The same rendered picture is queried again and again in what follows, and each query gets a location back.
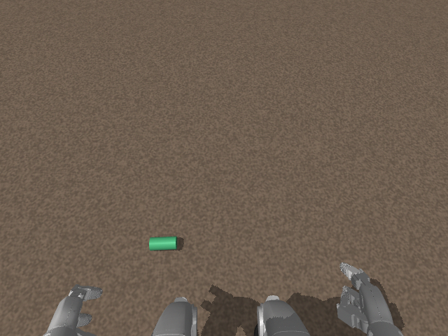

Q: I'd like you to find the can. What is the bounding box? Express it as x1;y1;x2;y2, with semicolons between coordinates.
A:
149;237;177;251

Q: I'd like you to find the right robot hand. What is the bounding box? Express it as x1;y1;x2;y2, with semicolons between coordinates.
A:
337;262;394;334

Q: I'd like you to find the left robot hand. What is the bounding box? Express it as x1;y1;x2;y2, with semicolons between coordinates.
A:
47;284;103;336

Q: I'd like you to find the right robot arm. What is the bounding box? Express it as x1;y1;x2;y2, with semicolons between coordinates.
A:
367;321;403;336

